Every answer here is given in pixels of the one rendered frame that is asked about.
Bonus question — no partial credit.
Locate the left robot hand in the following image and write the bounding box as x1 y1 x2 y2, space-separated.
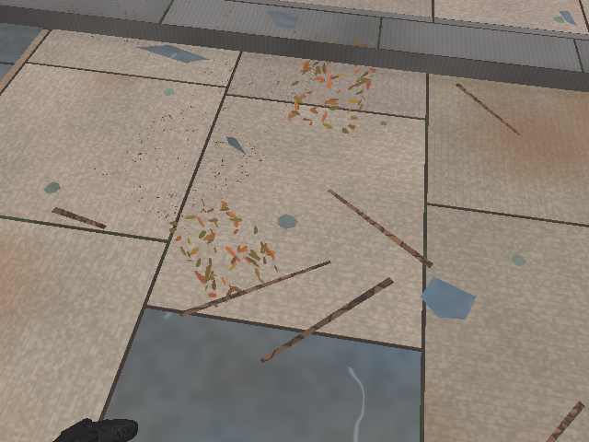
53 418 138 442

